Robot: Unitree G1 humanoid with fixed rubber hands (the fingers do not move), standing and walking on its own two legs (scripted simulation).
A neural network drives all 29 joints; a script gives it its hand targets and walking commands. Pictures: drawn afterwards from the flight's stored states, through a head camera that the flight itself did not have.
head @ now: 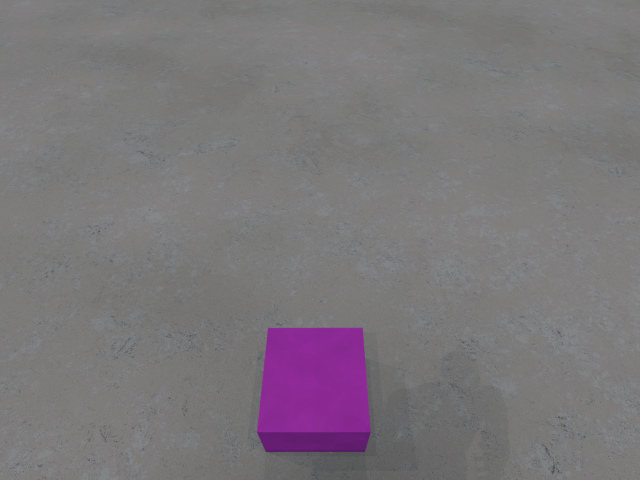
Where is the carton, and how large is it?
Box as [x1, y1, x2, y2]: [257, 328, 370, 451]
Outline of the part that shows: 268,328 257,428 258,435 265,450 364,451 370,429 362,328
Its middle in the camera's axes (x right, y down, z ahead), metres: -0.02 +0.43 +1.15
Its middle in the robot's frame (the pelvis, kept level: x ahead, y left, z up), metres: +0.50 +0.03 -0.67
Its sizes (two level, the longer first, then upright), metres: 0.296 0.288 0.193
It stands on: the floor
